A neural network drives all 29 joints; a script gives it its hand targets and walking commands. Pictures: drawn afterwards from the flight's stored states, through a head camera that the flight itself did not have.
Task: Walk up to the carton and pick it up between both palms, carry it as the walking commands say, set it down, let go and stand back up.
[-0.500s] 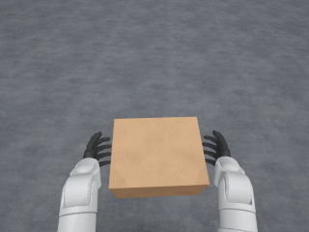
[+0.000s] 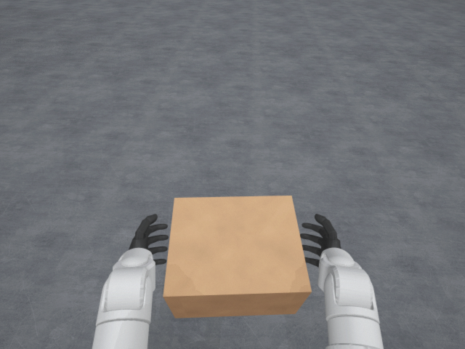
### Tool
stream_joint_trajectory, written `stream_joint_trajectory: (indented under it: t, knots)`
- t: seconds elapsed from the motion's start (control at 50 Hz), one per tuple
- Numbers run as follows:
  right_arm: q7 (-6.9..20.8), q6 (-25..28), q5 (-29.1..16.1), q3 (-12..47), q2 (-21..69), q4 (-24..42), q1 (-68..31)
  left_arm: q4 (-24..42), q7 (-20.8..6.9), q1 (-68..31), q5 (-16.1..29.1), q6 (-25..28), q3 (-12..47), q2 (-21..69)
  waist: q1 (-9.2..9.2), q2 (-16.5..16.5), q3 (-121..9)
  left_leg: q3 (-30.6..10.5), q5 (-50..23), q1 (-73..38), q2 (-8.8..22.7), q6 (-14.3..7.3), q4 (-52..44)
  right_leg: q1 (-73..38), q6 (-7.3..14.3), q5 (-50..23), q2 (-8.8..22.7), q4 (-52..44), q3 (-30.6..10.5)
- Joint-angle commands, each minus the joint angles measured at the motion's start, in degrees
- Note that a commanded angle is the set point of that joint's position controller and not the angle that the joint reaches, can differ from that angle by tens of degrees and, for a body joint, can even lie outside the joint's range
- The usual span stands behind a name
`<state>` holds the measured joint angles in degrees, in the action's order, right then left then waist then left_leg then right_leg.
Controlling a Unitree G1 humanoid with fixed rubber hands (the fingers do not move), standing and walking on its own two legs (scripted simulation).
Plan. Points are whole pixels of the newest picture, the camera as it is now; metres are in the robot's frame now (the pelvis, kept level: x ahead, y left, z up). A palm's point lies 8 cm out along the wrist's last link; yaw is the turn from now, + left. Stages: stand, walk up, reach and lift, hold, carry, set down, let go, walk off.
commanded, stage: carry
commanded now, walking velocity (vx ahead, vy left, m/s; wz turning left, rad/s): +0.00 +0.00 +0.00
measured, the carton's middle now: (234, 255) +0.33 -0.01 -0.04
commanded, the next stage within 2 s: hold in 0.40 s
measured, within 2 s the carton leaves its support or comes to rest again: neither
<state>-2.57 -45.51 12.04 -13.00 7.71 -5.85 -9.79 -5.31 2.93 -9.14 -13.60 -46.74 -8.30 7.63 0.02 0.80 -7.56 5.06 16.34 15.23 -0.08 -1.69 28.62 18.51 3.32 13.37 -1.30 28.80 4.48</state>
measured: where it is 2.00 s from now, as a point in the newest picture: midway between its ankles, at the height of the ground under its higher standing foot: outside the picture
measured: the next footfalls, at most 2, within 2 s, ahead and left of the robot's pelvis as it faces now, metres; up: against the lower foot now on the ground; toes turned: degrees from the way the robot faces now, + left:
none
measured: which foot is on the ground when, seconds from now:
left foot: down 0.00-1.00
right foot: down 0.00-1.00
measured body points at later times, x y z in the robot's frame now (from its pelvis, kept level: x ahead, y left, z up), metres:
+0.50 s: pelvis -0.01 +0.00 +0.00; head -0.02 +0.01 +0.45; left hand +0.28 +0.16 +0.02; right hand +0.28 -0.17 +0.03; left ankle -0.02 +0.10 -0.74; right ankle +0.02 -0.08 -0.74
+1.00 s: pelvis -0.04 +0.00 +0.01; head -0.06 +0.00 +0.45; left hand +0.26 +0.17 +0.03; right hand +0.27 -0.16 +0.04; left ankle -0.02 +0.10 -0.74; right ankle +0.02 -0.08 -0.74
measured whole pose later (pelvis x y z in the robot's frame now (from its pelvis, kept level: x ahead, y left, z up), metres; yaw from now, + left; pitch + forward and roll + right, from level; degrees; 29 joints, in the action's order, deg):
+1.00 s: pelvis -0.04 +0.00 +0.01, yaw +0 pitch -4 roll +1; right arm -1.2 -39.4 12.1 -16.1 7.7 -16.0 -17.4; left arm -14.3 1.1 -15.3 -15.3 -40.4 -16.3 8.1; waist 0.2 0.7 1.0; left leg 4.8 11.5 8.6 -0.6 -1.8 23.9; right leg 11.5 3.3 8.4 -1.3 23.6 4.4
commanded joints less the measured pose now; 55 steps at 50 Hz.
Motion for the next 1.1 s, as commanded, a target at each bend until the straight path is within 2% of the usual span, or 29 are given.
stream_joint_trajectory:
  t: [0.0,0.08,0.14,0.22,0.24,0.26,0.36,0.38,0.4,0.42,0.46,0.5,0.54,0.58,0.6,0.64,0.68,0.7,0.72,0.74,0.76,0.82,0.84,0.86,0.92,0.94,1.02,1.06,1.08]
  knots:
    - [15.0,4.1,-14.8,36.7,47.6,5.2,-29.1,2.8,-14.7,-28.3,15.9,5.1,31.7,47.1,0.72,-1.1,-11.3,-5.2,-10.4,-4.4,6.9,-0.6,-2.2,-5.2,-0.4,-18.8,10.1,-3.7,-7.5]
    - [14.2,2.2,-19.4,39.8,49.3,14.5,-26.3,17.1,-13.9,-31.3,22.3,4.1,37.3,48.6,0.51,-3.4,-14.8,-5.9,-13.1,-7.1,7.9,-1.1,-3.1,-5.9,0.1,-16.8,9.7,-2.5,-7.2]
    - [14.2,0.6,-14.7,34.8,46.5,4.7,-19.8,9.2,-13.7,-25.8,17.8,2.5,33.9,46.1,0.54,-4.7,-15.0,-6.7,-13.6,-6.4,7.9,-1.2,-3.4,-6.2,0.4,-15.2,9.3,-2.8,-7.4]
    - [14.5,1.8,-11.9,33.9,44.7,0.7,-20.7,1.0,-14.2,-22.4,13.8,3.1,30.5,44.5,0.74,-1.4,-12.9,-5.7,-12.0,-4.8,7.2,-1.0,-2.6,-6.6,0.4,-18.0,9.8,-3.6,-7.1]
    - [14.5,2.6,-12.5,34.6,44.6,2.9,-22.3,2.2,-14.4,-23.3,14.4,3.6,31.2,44.7,0.74,-3.1,-12.5,-5.2,-11.9,-4.4,6.7,-0.6,-2.5,-6.3,0.2,-19.8,10.2,-3.3,-7.3]
    - [14.6,2.9,-12.7,34.9,45.8,2.3,-22.9,3.9,-14.7,-26.7,15.8,4.3,32.1,45.6,0.55,-1.0,-11.9,-5.2,-12.5,-4.4,6.7,-0.5,-1.8,-6.3,0.1,-22.1,10.2,-3.2,-7.0]
    - [15.2,3.9,-13.2,35.3,46.7,2.1,-27.7,1.8,-15.1,-28.8,14.9,5.3,31.0,46.0,0.74,-2.2,-7.9,-5.3,-3.6,-3.1,6.3,-0.3,-3.9,-1.9,-0.5,-7.1,10.0,-6.5,-8.2]
    - [14.8,3.8,-15.1,36.5,46.9,6.6,-28.1,5.2,-14.9,-28.6,16.8,5.0,32.7,46.3,0.8,-2.3,-8.7,-5.7,-3.2,-2.7,6.5,-0.6,-4.5,-3.8,-0.3,-5.3,9.8,-6.1,-7.8]
    - [15.2,3.9,-13.8,33.6,50.3,0.7,-24.5,-0.6,-15.9,-27.6,16.2,6.2,29.5,47.8,0.91,1.1,-5.4,-12.0,-17.3,-5.7,-2.1,-1.9,-6.7,-18.5,-1.4,-15.2,-1.4,-5.4,-12.4]
    - [15.1,4.6,-14.2,34.1,51.0,1.1,-25.7,-0.2,-15.8,-26.4,15.4,6.8,29.2,47.8,0.45,-2.7,-7.5,-12.0,-20.4,-5.4,-2.0,-1.3,-6.8,-21.8,-1.3,-20.7,-0.4,-5.3,-13.7]
    - [15.3,5.2,-14.5,36.5,51.8,3.4,-25.6,4.3,-16.3,-26.5,16.4,8.0,31.2,49.4,0.07,-1.3,-11.9,-12.6,-27.1,-7.6,-1.9,-0.8,-6.1,-23.1,-1.6,-26.0,-0.9,-4.6,-14.5]
    - [15.6,5.2,-14.3,37.7,52.0,3.8,-27.6,6.3,-15.8,-30.4,16.9,8.4,32.4,50.3,0.88,0.8,-14.4,-13.1,-27.9,-11.5,-1.1,-0.4,-6.0,-21.8,-1.3,-23.3,-1.6,-4.9,-14.2]
    - [16.2,6.0,-14.3,38.2,51.8,1.5,-24.6,7.8,-15.3,-28.4,16.6,8.7,32.2,49.7,1.18,-3.0,-13.3,-12.6,-31.0,-12.9,-1.5,0.4,-6.5,-21.8,-1.1,-23.6,-1.4,-6.1,-14.5]
    - [16.3,6.0,-14.1,37.9,50.2,2.4,-30.0,5.4,-15.2,-29.1,16.1,8.3,30.2,50.0,1.32,-0.5,-13.3,-12.5,-27.3,-11.5,-1.2,-0.1,-6.8,-21.8,-1.0,-19.1,-1.8,-6.1,-14.0]
    - [16.3,6.0,-13.7,37.6,49.9,1.7,-28.5,3.9,-15.2,-26.5,14.9,8.0,28.6,49.1,2.31,-1.1,-11.6,-11.9,-26.4,-11.4,-1.7,-0.2,-7.2,-22.1,-1.0,-18.8,-1.3,-7.0,-14.0]
    - [16.4,6.5,-13.5,36.3,49.3,0.9,-27.3,3.4,-15.4,-27.6,14.7,8.0,28.8,49.1,1.18,-4.5,-10.3,-11.9,-24.0,-10.6,-1.4,0.2,-7.7,-22.2,-0.6,-17.4,-0.8,-7.5,-14.4]
    - [16.3,6.2,-12.2,35.1,48.8,-0.2,-28.2,1.5,-15.9,-28.5,13.9,7.9,27.7,48.1,-0.2,-2.1,-8.5,-11.5,-19.2,-10.2,-2.2,-0.3,-8.5,-22.3,-0.8,-16.4,-0.5,-8.9,-14.7]
    - [16.5,6.0,-11.8,34.8,48.9,-1.5,-29.7,0.5,-15.8,-30.3,13.6,7.9,26.3,48.1,1.67,-1.0,-8.0,-11.3,-16.4,-8.7,-2.2,-0.5,-9.3,-23.0,-0.6,-13.3,-1.1,-8.9,-14.3]
    - [16.4,5.5,-10.4,31.8,46.3,-4.1,-30.3,-1.3,-15.7,-31.3,12.8,7.4,25.6,48.2,-0.47,-1.2,-4.7,-12.2,-13.3,-6.3,-1.0,-0.7,-10.5,-22.2,-0.5,-11.4,-2.0,-7.9,-12.8]
    - [16.4,6.0,-10.6,31.8,47.3,-4.1,-32.7,-1.1,-15.9,-32.9,13.1,7.7,24.8,47.6,0.33,1.3,-5.5,-11.8,-13.0,-7.3,-1.6,-1.1,-10.3,-21.6,-0.5,-9.6,-1.9,-8.3,-12.6]
    - [16.5,5.7,-9.9,30.2,46.9,-6.3,-31.3,-1.2,-16.1,-35.7,12.6,7.9,24.5,46.5,0.08,-2.3,-2.8,-11.7,-8.0,-6.4,-1.5,-0.8,-10.9,-21.2,-0.3,-6.6,-1.0,-9.1,-13.7]
    - [17.5,6.9,-10.9,31.8,49.3,-6.5,-34.3,-2.4,-16.6,-36.9,12.4,8.6,24.0,48.1,1.15,-0.6,-5.3,-11.6,-8.0,-7.2,-1.8,-0.8,-10.6,-20.9,-0.8,-5.9,-1.0,-9.2,-13.5]
    - [17.5,7.4,-11.5,32.0,49.5,-6.5,-35.9,-2.8,-16.8,-38.1,12.5,9.0,25.0,49.1,0.87,-4.7,-5.9,-12.0,-7.6,-6.6,-1.2,-0.3,-11.0,-21.7,-0.8,-6.8,-0.9,-8.3,-13.4]
    - [17.5,7.2,-11.0,30.9,49.5,-7.1,-37.4,-4.3,-17.4,-39.7,13.0,8.9,24.6,48.7,0.11,-1.0,-5.7,-11.6,-5.6,-6.2,-1.5,-0.8,-10.9,-21.0,-0.9,-4.4,-1.4,-8.5,-12.9]
    - [17.3,7.7,-9.9,28.3,48.9,-10.9,-39.4,-8.3,-17.9,-42.3,11.5,9.3,22.2,48.2,-0.06,-5.9,-2.2,-12.0,2.2,-1.3,-0.7,-1.1,-13.3,-23.8,-1.3,-1.3,-1.2,-8.3,-12.2]
    - [17.9,7.8,-10.4,29.5,50.3,-11.6,-39.7,-9.7,-17.8,-41.5,11.5,9.3,20.7,48.3,1.4,-1.2,-2.8,-12.3,1.1,-3.3,-0.9,-1.5,-12.4,-21.7,-1.5,0.2,-0.8,-8.4,-12.4]
    - [18.2,8.4,-10.2,28.9,53.0,-12.7,-40.3,-8.3,-19.0,-44.7,12.4,10.3,23.3,50.4,0.53,-5.2,-7.0,-11.5,-2.2,-5.1,-0.9,-0.3,-12.2,-22.3,-1.7,-3.4,-0.8,-8.4,-12.2]
    - [18.3,8.7,-9.9,29.2,53.7,-11.8,-38.6,-5.5,-19.4,-48.3,14.2,11.5,25.9,50.8,-1.04,-2.7,-10.9,-11.7,-5.9,-8.7,-1.1,-0.2,-11.0,-21.3,-1.4,-4.8,-0.9,-8.8,-12.2]
    - [18.4,8.7,-10.0,29.4,53.9,-13.1,-39.5,-7.2,-19.1,-46.5,13.4,11.2,24.1,50.7,0.17,-2.2,-9.6,-11.8,-5.9,-7.2,-0.7,-0.5,-11.1,-22.0,-1.6,-4.8,-0.9,-8.6,-12.2]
